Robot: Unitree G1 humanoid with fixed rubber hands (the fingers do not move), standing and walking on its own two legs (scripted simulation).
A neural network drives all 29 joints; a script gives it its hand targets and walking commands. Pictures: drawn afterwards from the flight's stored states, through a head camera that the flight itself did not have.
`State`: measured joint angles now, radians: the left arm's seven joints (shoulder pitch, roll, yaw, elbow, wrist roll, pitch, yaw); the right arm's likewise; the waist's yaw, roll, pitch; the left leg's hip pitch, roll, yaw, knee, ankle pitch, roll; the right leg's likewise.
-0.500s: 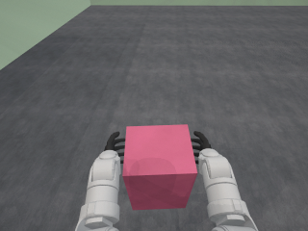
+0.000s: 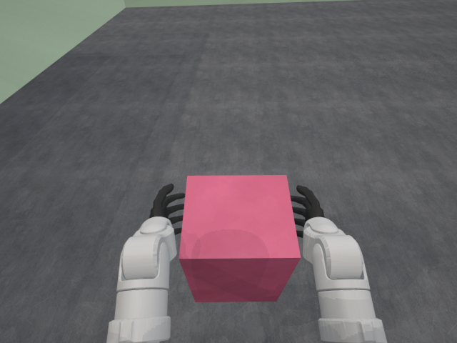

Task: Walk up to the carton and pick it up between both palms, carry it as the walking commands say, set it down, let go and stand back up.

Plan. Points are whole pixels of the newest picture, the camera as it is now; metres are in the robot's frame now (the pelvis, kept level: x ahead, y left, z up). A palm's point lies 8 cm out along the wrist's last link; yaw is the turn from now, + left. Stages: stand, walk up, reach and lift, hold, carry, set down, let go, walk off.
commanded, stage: carry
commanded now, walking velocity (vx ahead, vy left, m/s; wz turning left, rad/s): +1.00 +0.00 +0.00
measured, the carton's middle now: (236, 245) +0.31 +0.01 +0.02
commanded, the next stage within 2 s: none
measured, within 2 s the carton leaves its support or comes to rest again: neither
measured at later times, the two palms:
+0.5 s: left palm (184, 137) +0.57 +0.13 +0.08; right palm (292, 138) +0.55 -0.13 +0.08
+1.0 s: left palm (201, 69) +1.03 +0.13 +0.06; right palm (272, 71) +1.00 -0.13 +0.06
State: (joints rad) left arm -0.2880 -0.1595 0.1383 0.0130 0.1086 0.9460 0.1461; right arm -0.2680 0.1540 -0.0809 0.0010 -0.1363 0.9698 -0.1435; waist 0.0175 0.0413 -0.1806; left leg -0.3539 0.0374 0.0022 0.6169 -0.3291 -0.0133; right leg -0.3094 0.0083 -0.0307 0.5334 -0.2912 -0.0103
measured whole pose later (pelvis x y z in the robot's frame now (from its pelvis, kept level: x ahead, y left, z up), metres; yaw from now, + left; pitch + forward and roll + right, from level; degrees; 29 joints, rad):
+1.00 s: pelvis +0.76 +0.01 -0.02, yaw -3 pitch +4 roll +2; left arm -0.06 -0.13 0.03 -0.44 -0.02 1.12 0.21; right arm -0.04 0.13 0.07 -0.43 -0.02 1.13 -0.25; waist -0.04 -0.02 -0.06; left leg -0.56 0.03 0.28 0.56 -0.08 0.09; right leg 0.08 -0.15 -0.11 0.66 -0.40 0.01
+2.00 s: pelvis +1.82 +0.01 +0.00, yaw -4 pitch +6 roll +1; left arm -0.06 -0.13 0.04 -0.41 0.01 1.10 0.19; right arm -0.06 0.13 0.07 -0.39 -0.01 1.12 -0.25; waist -0.08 0.00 -0.03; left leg -0.39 0.04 0.26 0.48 -0.20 0.06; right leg -0.38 -0.08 -0.01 1.28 -0.25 -0.03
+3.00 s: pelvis +2.98 -0.06 -0.01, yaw -2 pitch +6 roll -2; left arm -0.07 -0.13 0.01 -0.43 0.03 1.09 0.19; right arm -0.05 0.13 0.06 -0.42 -0.01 1.11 -0.24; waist -0.02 0.02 -0.10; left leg 0.11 0.07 0.20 0.23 -0.43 -0.05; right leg -0.64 -0.10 -0.14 0.64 -0.08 -0.01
